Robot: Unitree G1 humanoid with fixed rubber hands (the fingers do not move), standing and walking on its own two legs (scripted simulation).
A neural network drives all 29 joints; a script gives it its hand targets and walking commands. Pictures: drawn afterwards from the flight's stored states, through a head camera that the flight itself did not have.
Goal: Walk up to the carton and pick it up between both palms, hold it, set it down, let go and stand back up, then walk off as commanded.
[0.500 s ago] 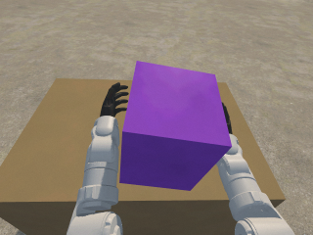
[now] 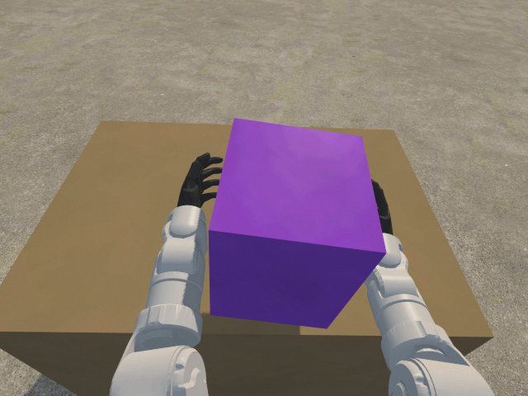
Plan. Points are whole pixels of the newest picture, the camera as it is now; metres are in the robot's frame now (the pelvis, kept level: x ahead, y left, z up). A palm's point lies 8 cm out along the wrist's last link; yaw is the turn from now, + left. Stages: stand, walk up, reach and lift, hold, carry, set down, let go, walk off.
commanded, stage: set down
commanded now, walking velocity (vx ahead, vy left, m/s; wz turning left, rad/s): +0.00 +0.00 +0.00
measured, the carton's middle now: (283, 229) +0.37 +0.02 +0.06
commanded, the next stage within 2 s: none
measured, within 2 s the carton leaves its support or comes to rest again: rests again in 1.06 s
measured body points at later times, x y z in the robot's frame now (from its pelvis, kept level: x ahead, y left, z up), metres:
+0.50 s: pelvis +0.01 +0.00 +0.00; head +0.05 +0.02 +0.45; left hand +0.41 +0.16 +0.06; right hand +0.39 -0.14 +0.04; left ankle -0.01 +0.11 -0.75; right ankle +0.00 -0.13 -0.75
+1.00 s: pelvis +0.01 +0.00 +0.00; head +0.07 +0.02 +0.44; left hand +0.40 +0.16 +0.02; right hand +0.39 -0.14 +0.01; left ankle -0.01 +0.11 -0.75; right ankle +0.00 -0.13 -0.75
